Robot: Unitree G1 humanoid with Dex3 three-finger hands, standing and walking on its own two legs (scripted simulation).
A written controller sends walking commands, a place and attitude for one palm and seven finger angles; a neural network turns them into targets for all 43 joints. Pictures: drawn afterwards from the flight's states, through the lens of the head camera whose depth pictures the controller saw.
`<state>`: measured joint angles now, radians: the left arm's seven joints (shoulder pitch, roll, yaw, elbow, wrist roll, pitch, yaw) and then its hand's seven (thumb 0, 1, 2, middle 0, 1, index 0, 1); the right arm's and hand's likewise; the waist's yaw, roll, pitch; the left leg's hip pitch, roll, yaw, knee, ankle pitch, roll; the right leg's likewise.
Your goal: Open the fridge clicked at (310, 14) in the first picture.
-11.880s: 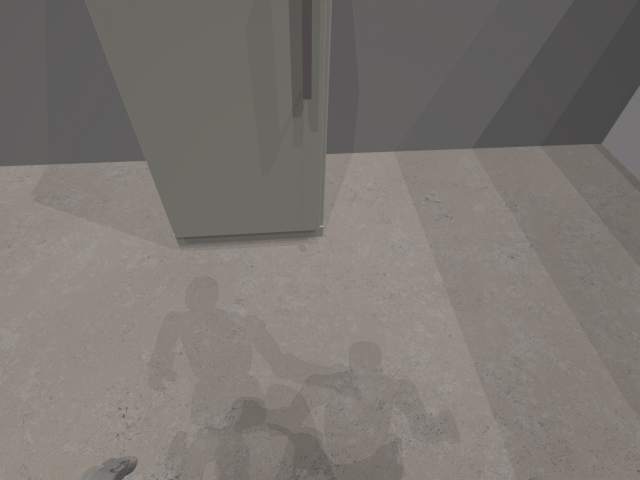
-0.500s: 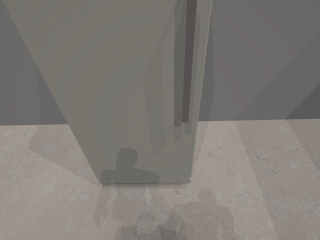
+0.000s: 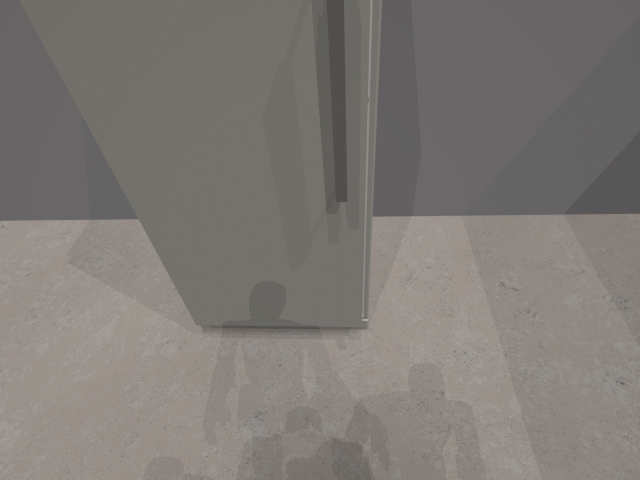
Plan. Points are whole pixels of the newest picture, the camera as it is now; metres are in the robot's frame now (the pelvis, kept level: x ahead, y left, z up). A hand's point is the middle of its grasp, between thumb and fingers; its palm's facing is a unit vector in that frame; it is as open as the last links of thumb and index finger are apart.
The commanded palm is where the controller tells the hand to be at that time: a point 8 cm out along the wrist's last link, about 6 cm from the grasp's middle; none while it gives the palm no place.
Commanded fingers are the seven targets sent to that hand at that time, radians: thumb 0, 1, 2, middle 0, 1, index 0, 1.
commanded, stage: look again from close up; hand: right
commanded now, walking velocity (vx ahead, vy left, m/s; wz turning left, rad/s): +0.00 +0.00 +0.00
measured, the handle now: (338, 84) +0.70 +0.00 +0.18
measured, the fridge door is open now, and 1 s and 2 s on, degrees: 0 0 0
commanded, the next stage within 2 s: shuffle to correct the standing spot in 0.98 s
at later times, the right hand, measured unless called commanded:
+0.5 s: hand out of the picture -0.08 -0.17 -0.16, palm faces +0.00 +0.99 -0.14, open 7.3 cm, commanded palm none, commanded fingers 0.00 -0.90 -0.90 0.20 0.30 0.20 0.30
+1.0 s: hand out of the picture -0.08 -0.16 -0.16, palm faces +0.01 +0.99 -0.14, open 7.3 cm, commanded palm none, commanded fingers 0.00 -0.90 -0.90 0.20 0.30 0.20 0.30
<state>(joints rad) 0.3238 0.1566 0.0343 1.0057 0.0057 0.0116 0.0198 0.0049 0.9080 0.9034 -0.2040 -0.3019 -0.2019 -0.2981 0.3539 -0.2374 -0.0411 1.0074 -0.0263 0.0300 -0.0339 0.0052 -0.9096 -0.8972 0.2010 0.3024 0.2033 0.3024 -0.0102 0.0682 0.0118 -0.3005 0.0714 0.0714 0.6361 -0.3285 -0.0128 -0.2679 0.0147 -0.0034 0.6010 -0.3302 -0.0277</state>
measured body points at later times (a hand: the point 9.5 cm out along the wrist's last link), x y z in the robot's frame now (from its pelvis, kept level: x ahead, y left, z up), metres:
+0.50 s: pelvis -0.04 -0.02 +0.02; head -0.05 -0.03 +0.46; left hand -0.08 +0.19 -0.14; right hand -0.08 -0.22 -0.15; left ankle -0.08 +0.10 -0.72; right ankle +0.02 -0.10 -0.72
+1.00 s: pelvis -0.04 -0.02 +0.02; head -0.03 -0.02 +0.47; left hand -0.06 +0.19 -0.14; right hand -0.08 -0.22 -0.15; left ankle -0.08 +0.10 -0.72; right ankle +0.02 -0.10 -0.72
